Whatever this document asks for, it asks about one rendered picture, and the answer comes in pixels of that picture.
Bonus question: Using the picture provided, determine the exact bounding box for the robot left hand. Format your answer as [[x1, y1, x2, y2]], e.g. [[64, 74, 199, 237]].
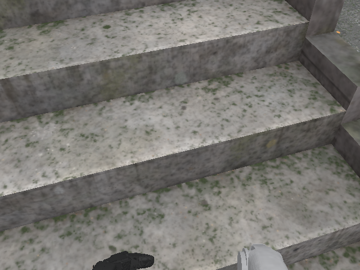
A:
[[92, 251, 154, 270]]

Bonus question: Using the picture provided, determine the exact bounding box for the robot right thigh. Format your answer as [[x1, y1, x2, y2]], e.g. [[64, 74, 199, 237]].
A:
[[237, 246, 288, 270]]

